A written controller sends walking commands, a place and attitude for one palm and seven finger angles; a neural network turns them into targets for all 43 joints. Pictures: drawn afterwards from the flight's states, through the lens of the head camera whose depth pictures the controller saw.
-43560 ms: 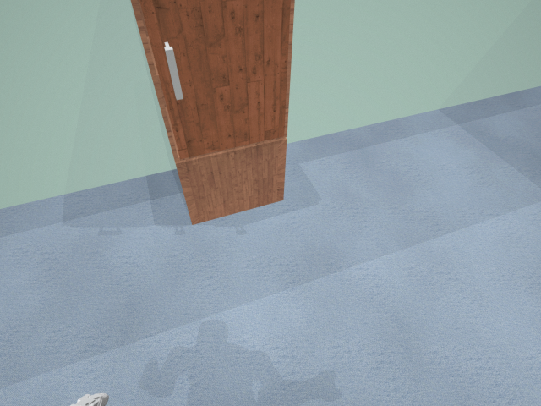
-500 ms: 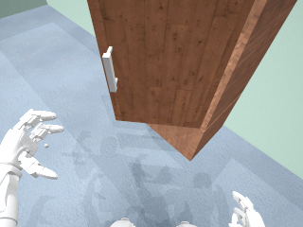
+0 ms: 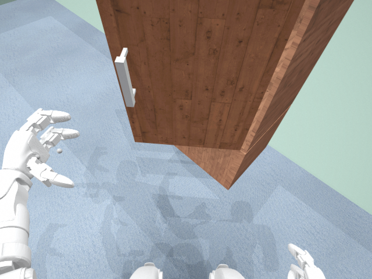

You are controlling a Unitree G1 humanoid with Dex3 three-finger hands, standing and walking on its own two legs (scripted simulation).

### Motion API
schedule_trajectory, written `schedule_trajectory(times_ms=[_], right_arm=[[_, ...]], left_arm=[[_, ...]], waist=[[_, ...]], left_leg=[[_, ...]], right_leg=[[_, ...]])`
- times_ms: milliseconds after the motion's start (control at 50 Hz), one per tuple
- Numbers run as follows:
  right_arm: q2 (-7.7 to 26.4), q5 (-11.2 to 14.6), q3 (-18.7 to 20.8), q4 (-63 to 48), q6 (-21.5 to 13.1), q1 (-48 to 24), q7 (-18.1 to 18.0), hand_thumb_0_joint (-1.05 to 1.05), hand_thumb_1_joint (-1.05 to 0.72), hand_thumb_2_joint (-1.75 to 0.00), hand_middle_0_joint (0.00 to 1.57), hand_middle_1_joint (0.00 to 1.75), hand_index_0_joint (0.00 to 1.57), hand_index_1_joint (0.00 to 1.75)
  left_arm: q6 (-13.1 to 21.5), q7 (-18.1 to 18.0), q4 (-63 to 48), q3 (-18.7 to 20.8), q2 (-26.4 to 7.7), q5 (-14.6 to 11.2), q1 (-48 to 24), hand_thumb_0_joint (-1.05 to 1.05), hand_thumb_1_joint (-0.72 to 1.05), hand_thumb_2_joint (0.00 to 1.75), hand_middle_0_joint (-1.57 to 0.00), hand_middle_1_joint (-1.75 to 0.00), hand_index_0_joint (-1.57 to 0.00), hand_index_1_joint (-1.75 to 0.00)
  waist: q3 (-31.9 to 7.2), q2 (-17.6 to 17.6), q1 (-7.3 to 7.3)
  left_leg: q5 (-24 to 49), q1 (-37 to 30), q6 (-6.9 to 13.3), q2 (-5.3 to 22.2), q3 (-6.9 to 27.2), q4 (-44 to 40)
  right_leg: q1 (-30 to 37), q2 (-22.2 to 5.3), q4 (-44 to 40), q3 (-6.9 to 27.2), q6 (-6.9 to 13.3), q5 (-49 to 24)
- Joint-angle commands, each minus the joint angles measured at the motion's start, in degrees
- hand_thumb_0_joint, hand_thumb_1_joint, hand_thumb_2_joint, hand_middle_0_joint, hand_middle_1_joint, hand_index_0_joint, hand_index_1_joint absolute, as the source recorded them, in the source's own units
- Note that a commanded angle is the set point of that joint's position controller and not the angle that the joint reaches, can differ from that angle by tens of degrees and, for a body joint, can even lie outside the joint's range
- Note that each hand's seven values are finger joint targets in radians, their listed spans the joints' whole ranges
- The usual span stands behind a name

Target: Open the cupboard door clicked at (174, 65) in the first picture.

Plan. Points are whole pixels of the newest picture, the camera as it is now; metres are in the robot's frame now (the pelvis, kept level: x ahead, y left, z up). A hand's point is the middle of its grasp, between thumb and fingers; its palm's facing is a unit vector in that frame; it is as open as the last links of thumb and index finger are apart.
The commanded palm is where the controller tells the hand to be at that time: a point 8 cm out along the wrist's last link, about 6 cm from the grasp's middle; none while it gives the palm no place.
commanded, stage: move the hooked fingers beside the handle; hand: left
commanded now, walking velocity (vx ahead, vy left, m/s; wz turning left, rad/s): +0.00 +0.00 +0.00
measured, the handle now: (127, 78) +0.59 +0.18 +0.06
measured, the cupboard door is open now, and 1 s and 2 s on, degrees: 39 39 39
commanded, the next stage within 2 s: slide the fingers in behind the handle in 1.98 s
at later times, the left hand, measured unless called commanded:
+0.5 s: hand (74, 124) +0.42 +0.26 +0.07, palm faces -0.06 -1.00 +0.00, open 14.0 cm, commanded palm +0.41 +0.31 +0.07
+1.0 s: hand (90, 98) +0.50 +0.25 +0.07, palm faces -0.06 -1.00 +0.00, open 14.0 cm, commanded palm +0.49 +0.29 +0.07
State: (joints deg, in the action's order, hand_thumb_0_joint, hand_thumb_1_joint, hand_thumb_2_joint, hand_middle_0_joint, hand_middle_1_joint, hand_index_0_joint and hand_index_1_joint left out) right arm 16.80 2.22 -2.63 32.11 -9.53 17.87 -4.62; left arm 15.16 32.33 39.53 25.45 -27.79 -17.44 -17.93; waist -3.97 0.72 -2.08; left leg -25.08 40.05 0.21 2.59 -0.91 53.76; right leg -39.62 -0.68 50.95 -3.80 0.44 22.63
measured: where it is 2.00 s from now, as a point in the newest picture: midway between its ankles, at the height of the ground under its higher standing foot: outside the picture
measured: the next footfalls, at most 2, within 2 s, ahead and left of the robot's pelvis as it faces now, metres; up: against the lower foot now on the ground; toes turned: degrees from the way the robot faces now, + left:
none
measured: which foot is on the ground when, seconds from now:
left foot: down 0.00-1.00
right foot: down 0.00-1.00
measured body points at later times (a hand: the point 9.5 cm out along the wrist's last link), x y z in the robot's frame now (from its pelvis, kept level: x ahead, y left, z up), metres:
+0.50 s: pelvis +0.00 +0.01 -0.01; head +0.09 +0.02 +0.43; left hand +0.42 +0.32 +0.07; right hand +0.07 -0.26 -0.11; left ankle +0.01 +0.11 -0.69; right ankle +0.03 -0.12 -0.69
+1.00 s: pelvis +0.00 +0.02 -0.02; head +0.14 +0.04 +0.41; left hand +0.50 +0.30 +0.07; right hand +0.00 -0.26 -0.12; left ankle +0.01 +0.11 -0.69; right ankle +0.02 -0.12 -0.69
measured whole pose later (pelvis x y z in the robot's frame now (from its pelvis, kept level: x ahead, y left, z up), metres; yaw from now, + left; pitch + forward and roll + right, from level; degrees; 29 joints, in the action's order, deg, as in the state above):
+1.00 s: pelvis +0.00 +0.02 -0.02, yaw -2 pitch +21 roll -3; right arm 16.8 0.3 -3.2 35.1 1.7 22.9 -2.4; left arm 19.2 27.2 68.8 27.7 -38.6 -6.9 -51.9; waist -4.4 0.5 -9.6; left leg -27.0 54.2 1.4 3.5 -1.1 60.3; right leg -52.9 0.2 55.0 -3.3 -0.6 22.7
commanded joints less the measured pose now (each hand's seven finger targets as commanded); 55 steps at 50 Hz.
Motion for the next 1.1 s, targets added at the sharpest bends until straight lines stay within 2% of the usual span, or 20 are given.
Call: schedule_trajectory(times_ms=[0, 60, 120, 160, 240, 300, 340, 380, 440, 480, 520, 580, 640, 680, 780, 840, 900, 940, 980, 1080], right_arm=[[8.8, 0.0, 3.9, -5.8, -1.9, 2.3, -0.4, 0.00, -0.90, -0.90, 0.20, 0.30, 0.20, 0.30], [9.2, -0.2, 4.2, -5.3, -0.9, 3.5, -0.3, 0.00, -0.90, -0.90, 0.20, 0.30, 0.20, 0.30], [9.4, -0.2, 4.0, -4.8, 0.1, 4.1, -0.2, 0.00, -0.90, -0.90, 0.20, 0.30, 0.20, 0.30], [9.4, -0.4, 4.2, -4.4, 0.6, 4.6, -0.1, 0.00, -0.90, -0.90, 0.20, 0.30, 0.20, 0.30], [9.3, -0.6, 4.2, -4.2, 1.5, 5.5, 0.3, 0.00, -0.90, -0.90, 0.20, 0.30, 0.20, 0.30], [9.5, -0.5, 4.3, -4.0, 2.4, 5.9, 0.5, 0.00, -0.90, -0.90, 0.20, 0.30, 0.20, 0.30], [9.6, -0.5, 4.4, -4.1, 3.0, 6.6, 0.5, 0.00, -0.90, -0.90, 0.20, 0.30, 0.20, 0.30], [9.6, -0.6, 4.4, -3.5, 3.5, 6.9, 0.7, 0.00, -0.90, -0.90, 0.20, 0.30, 0.20, 0.30], [10.0, -0.8, 4.3, -2.9, 4.4, 7.8, 0.6, 0.00, -0.90, -0.90, 0.20, 0.30, 0.20, 0.30], [9.7, -0.9, 4.3, -2.4, 4.7, 8.1, 0.7, 0.00, -0.90, -0.90, 0.20, 0.30, 0.20, 0.30], [10.3, -1.0, 4.2, -2.1, 5.3, 8.7, 0.6, 0.00, -0.90, -0.90, 0.20, 0.30, 0.20, 0.30], [10.3, -1.1, 4.0, -1.3, 6.1, 9.2, 0.7, 0.00, -0.90, -0.90, 0.20, 0.30, 0.20, 0.30], [10.5, -1.5, 4.1, -1.5, 6.8, 10.2, 0.9, 0.00, -0.90, -0.90, 0.20, 0.30, 0.20, 0.30], [10.2, -1.5, 4.0, -1.1, 7.3, 10.5, 1.1, 0.00, -0.90, -0.90, 0.20, 0.30, 0.20, 0.30], [10.9, -1.6, 3.8, -0.6, 8.6, 11.8, 1.2, 0.00, -0.90, -0.90, 0.20, 0.30, 0.20, 0.30], [11.0, -2.0, 3.6, -0.5, 9.2, 12.9, 1.2, 0.00, -0.90, -0.90, 0.20, 0.30, 0.20, 0.30], [11.0, -2.2, 3.7, 0.1, 9.7, 13.6, 1.5, 0.00, -0.90, -0.90, 0.20, 0.30, 0.20, 0.30], [11.4, -2.3, 3.6, 0.4, 10.2, 14.5, 1.4, 0.00, -0.90, -0.90, 0.20, 0.30, 0.20, 0.30], [11.1, -2.4, 3.4, 0.3, 10.5, 14.7, 1.5, 0.00, -0.90, -0.90, 0.20, 0.30, 0.20, 0.30], [11.3, -2.7, 3.1, 0.4, 11.6, 16.1, 1.6, 0.00, -0.90, -0.90, 0.20, 0.30, 0.20, 0.30]], left_arm=[[4.9, 0.0, -10.1, 2.9, -14.9, -1.4, -19.8, 0.00, -0.50, 0.30, -0.30, -1.20, -0.30, -1.20], [5.0, 0.0, -6.9, 5.5, -17.9, -0.9, -20.2, 0.00, -0.50, 0.30, -0.30, -1.20, -0.30, -1.20], [5.1, -0.3, -4.1, 4.7, -18.5, -0.1, -25.0, 0.00, -0.50, 0.30, -0.30, -1.20, -0.30, -1.20], [5.9, -0.6, -3.7, 5.6, -20.3, 0.8, -27.5, 0.00, -0.50, 0.30, -0.30, -1.20, -0.30, -1.20], [7.0, -0.6, -3.2, 5.3, -20.3, 1.0, -29.5, 0.00, -0.50, 0.30, -0.30, -1.20, -0.30, -1.20], [6.7, -0.7, 1.3, 5.2, -19.8, 1.3, -29.5, 0.00, -0.50, 0.30, -0.30, -1.20, -0.30, -1.20], [6.7, -0.4, 1.5, 5.2, -20.4, 1.6, -30.4, 0.00, -0.50, 0.30, -0.30, -1.20, -0.30, -1.20], [6.8, -0.8, 2.2, 3.0, -19.0, 2.3, -35.4, 0.00, -0.50, 0.30, -0.30, -1.20, -0.30, -1.20], [7.4, -1.5, 5.5, 4.9, -21.7, 3.0, -37.9, 0.00, -0.50, 0.30, -0.30, -1.20, -0.30, -1.20], [7.8, -1.8, 6.2, 2.1, -19.1, 3.6, -41.5, 0.00, -0.50, 0.30, -0.30, -1.20, -0.30, -1.20], [8.3, -2.3, 8.9, 4.7, -22.9, 4.0, -42.8, 0.00, -0.50, 0.30, -0.30, -1.20, -0.30, -1.20], [8.1, -2.8, 11.8, 3.6, -23.3, 5.6, -47.5, 0.00, -0.50, 0.30, -0.30, -1.20, -0.30, -1.20], [9.1, -3.0, 10.2, 5.6, -26.4, 6.4, -48.2, 0.00, -0.50, 0.30, -0.30, -1.20, -0.30, -1.20], [8.7, -3.1, 12.0, 3.5, -23.8, 6.5, -49.3, 0.00, -0.50, 0.30, -0.30, -1.20, -0.30, -1.20], [6.9, -4.0, 17.3, 3.8, -25.3, 7.4, -51.5, 0.00, -0.50, 0.30, -0.30, -1.20, -0.30, -1.20], [7.7, -4.6, 14.4, 3.9, -27.5, 8.7, -56.1, 0.00, -0.50, 0.30, -0.30, -1.20, -0.30, -1.20], [8.1, -5.3, 15.9, 3.2, -26.2, 8.9, -57.9, 0.00, -0.50, 0.30, -0.30, -1.20, -0.30, -1.20], [7.9, -5.4, 17.8, 5.8, -29.5, 8.9, -58.2, 0.00, -0.50, 0.30, -0.30, -1.20, -0.30, -1.20], [7.2, -5.5, 18.4, 4.1, -28.3, 9.7, -59.1, 0.00, -0.50, 0.30, -0.30, -1.20, -0.30, -1.20], [6.8, -6.4, 19.1, 5.1, -31.6, 11.2, -62.6, 0.00, -0.50, 0.30, -0.30, -1.20, -0.30, -1.20]], waist=[[-18.8, 4.0, -0.59], [-20.7, 3.0, -0.05], [-18.1, 3.1, -0.97], [-20.6, 5.4, -0.88], [-23.5, 6.4, -1.12], [-21.0, 4.9, -1.51], [-22.5, 5.2, -1.44], [-21.7, 5.8, -2.66], [-22.1, 4.4, -2.78], [-22.3, 5.8, -3.85], [-22.2, 4.6, -3.59], [-22.5, 4.7, -5.01], [-28.2, 9.0, -3.82], [-26.6, 8.0, -5.00], [-23.6, 5.5, -6.48], [-27.8, 10.0, -6.44], [-28.0, 9.8, -7.48], [-28.5, 8.4, -7.45], [-27.7, 9.6, -8.00], [-28.9, 10.3, -8.90]], left_leg=[[14.4, -8.4, 0.9, -2.2, 1.7, -7.7], [15.3, -7.1, 1.0, -2.2, 1.5, -7.1], [14.0, -5.5, 1.1, -2.1, 1.5, -6.8], [14.5, -6.5, 1.0, -2.1, 1.6, -6.7], [18.3, -7.9, 1.0, -1.9, 1.5, -5.7], [16.3, -6.1, 1.0, -1.8, 1.5, -5.9], [18.7, -6.9, 1.1, -1.7, 1.5, -5.7], [17.7, -7.6, 1.0, -1.5, 2.1, -5.5], [17.4, -6.5, 1.1, -1.5, 2.3, -5.0], [16.1, -7.5, 1.0, -1.4, 2.4, -4.7], [16.0, -6.0, 1.1, -1.3, 2.7, -4.2], [14.3, -4.6, 1.3, -1.3, 2.7, -3.4], [19.6, -8.4, 0.8, -1.2, 3.1, -2.5], [19.9, -8.6, 0.7, -0.8, 3.4, -2.5], [17.0, -4.7, 1.2, -0.7, 3.3, -2.2], [19.5, -7.5, 0.9, -0.7, 3.8, -1.8], [20.2, -8.5, 0.8, -0.5, 4.3, -1.1], [20.8, -7.2, 1.0, -0.4, 4.1, -0.7], [20.7, -6.6, 1.1, -0.5, 4.0, -0.6], [22.0, -6.1, 1.2, -0.2, 4.2, 0.2]], right_leg=[[8.4, 1.9, -5.9, 2.3, 0.9, -12.3], [9.9, 1.9, -5.4, 2.8, 0.9, -13.7], [7.7, 2.0, -5.2, 2.6, 1.0, -12.2], [7.9, 2.0, -4.9, 2.7, 1.1, -12.5], [8.1, 2.3, -3.9, 2.7, 1.1, -16.1], [6.7, 2.2, -4.3, 2.4, 1.0, -14.4], [6.8, 2.4, -3.8, 2.3, 1.1, -16.3], [4.1, 2.4, -3.7, 1.8, 1.0, -14.6], [3.9, 2.5, -3.3, 1.9, 1.1, -14.2], [1.6, 2.5, -3.3, 1.8, 1.0, -12.5], [1.7, 2.6, -2.8, 1.8, 1.3, -12.3], [0.4, 2.5, -2.7, 2.2, 0.8, -11.1], [0.8, 2.7, -1.4, 2.0, 1.2, -14.1], [-1.1, 2.8, -1.6, 1.5, 1.0, -13.8], [-2.5, 3.0, -2.0, 1.5, 0.7, -12.1], [-2.9, 3.0, -1.2, 1.5, 1.0, -12.9], [-4.8, 3.2, -1.3, 1.3, 0.8, -12.5], [-3.8, 3.4, -1.2, 1.4, 0.8, -13.4], [-4.2, 3.3, -1.2, 1.4, 0.7, -13.8], [-4.6, 3.4, -0.9, 1.4, 0.6, -14.7]])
